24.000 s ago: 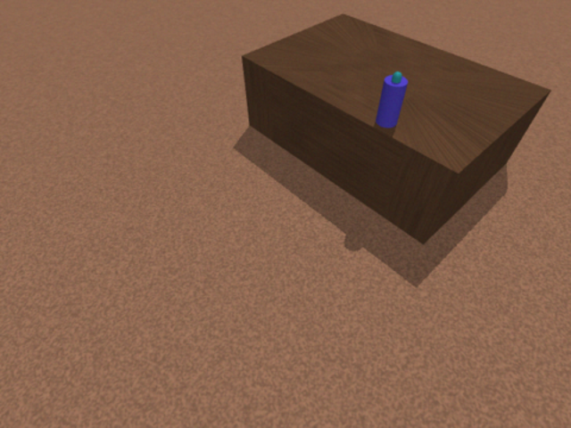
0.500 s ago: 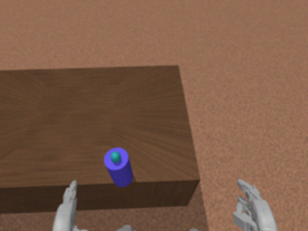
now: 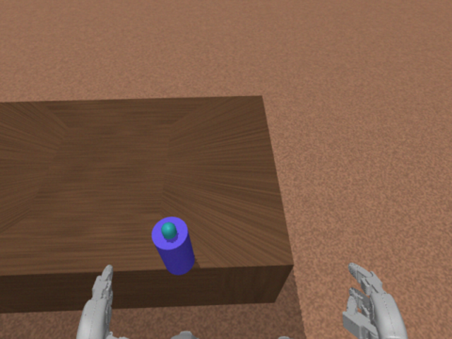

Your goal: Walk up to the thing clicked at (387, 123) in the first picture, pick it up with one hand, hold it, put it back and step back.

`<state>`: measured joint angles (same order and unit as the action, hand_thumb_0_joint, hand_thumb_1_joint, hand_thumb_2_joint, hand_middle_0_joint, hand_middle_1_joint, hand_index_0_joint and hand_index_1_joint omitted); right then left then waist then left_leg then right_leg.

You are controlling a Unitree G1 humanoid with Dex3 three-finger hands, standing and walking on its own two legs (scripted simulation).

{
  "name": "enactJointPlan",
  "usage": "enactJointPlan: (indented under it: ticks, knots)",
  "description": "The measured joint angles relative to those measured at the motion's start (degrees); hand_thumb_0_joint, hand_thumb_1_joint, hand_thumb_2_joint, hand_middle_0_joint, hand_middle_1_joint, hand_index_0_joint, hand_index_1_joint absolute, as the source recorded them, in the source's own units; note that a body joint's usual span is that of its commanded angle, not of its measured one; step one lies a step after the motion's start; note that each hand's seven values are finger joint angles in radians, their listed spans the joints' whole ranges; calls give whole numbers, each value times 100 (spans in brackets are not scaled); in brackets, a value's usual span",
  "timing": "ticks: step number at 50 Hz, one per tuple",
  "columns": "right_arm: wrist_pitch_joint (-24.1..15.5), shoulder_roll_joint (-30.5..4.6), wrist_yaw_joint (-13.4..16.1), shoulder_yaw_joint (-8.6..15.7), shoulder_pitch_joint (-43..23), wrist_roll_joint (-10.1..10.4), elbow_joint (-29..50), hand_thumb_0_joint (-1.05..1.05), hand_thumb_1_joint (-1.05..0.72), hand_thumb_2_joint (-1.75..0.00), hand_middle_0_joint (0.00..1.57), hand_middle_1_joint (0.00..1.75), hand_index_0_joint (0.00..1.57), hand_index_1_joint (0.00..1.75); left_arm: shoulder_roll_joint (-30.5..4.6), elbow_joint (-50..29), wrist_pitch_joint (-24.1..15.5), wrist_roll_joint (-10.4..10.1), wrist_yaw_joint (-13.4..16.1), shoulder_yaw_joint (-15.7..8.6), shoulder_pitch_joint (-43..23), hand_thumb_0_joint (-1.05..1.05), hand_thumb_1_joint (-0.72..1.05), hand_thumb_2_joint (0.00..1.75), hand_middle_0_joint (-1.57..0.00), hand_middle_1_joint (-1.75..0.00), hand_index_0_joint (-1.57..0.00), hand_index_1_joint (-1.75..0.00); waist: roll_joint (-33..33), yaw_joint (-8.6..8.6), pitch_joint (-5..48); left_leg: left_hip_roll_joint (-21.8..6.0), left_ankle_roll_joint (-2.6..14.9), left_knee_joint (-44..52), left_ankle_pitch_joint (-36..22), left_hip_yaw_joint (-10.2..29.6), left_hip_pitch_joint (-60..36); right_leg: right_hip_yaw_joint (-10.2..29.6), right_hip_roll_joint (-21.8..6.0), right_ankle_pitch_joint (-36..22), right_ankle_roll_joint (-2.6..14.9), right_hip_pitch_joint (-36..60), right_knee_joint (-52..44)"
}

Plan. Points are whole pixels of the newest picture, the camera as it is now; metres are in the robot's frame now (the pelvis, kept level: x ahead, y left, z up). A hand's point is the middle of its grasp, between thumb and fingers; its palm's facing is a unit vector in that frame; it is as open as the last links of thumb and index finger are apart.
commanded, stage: home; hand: left
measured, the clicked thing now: (174, 245) +0.37 +0.15 -0.19
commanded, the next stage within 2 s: stand in 0.86 s
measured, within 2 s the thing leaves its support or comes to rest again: neither
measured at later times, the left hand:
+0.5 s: hand (133, 330) +0.16 +0.18 -0.05, palm faces +0.13 -0.96 -0.25, open 17.4 cm
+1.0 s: hand out of the picture +0.11 +0.23 -0.11, palm faces -0.05 -0.93 -0.36, open 17.5 cm
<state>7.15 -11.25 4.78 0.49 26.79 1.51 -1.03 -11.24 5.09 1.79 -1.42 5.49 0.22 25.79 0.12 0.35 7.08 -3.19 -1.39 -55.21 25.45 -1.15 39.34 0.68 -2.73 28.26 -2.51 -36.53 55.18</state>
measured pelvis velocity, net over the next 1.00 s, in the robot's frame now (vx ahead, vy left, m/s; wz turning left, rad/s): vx -0.01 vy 0.00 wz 0.01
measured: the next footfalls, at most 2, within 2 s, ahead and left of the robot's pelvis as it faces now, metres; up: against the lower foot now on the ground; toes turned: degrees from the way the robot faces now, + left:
none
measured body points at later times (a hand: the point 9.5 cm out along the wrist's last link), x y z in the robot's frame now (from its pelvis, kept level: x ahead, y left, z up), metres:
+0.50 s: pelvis +0.00 +0.00 +0.00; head +0.03 +0.00 +0.45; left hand +0.15 +0.23 -0.03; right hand +0.15 -0.24 -0.06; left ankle +0.02 +0.13 -0.68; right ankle -0.01 -0.15 -0.68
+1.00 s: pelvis -0.01 +0.00 +0.01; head +0.02 +0.00 +0.46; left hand +0.12 +0.28 -0.08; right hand +0.13 -0.28 -0.09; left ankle +0.02 +0.13 -0.68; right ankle -0.01 -0.15 -0.68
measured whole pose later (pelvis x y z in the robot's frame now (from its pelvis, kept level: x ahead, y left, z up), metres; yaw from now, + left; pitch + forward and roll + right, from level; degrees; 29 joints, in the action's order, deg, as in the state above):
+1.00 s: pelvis -0.01 +0.00 +0.01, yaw +1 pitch +1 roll +0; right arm -0.6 -17.3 0.1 1.6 11.4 -3.4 -43.5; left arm -19.2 35.3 0.7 3.1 1.1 0.2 16.0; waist -0.1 0.2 -0.6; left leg -2.9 -1.0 -50.4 23.8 -0.7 28.0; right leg -0.1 -2.8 26.6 -1.8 -24.7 49.8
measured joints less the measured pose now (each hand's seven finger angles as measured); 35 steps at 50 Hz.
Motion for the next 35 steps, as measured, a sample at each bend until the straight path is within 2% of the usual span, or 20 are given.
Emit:
enactJointPlan:
  ticks: [17, 20, 26, 35]
  knots:
    - [-10, -8, 4, -4, 0, -7, 4, 2, -90, -90, 20, 31, 20, 30, 5, 41, 7, 7, 0, 1, -20, -1, -54, 6, -5, -5, -6, -5, -8, 0, -23, -5, -18, 19, -36, 4, -10, -1, 8, -15, 20, -9, 19]
    - [-154, -82, 39, -85, -281, 9, -595, 1, -90, -90, 20, 31, 20, 30, 9, -45, 47, 24, 69, -33, 78, -1, -54, 6, -5, -5, -6, -6, -22, -65, -50, -43, -35, 2, -29, 45, -30, -40, 48, -32, 37, 43, -16]
    - [-266, -120, 165, -77, -652, 6, -1662, 1, -90, -90, 20, 31, 20, 30, -33, -129, 146, 35, 203, 44, 172, -1, -54, 6, -5, -5, -6, -6, -87, -84, -123, -83, -49, -37, -17, 143, -54, -134, 94, -53, 52, 145, -81]
    - [-605, -79, 298, -59, -883, -43, -2402, 2, -90, -90, 20, 31, 20, 30, -39, -107, 352, 58, 320, 65, 87, -1, -55, 5, -5, -5, -6, -5, -175, -119, -202, -91, -43, 21, -48, 160, -145, -154, 106, -104, 50, 261, -181]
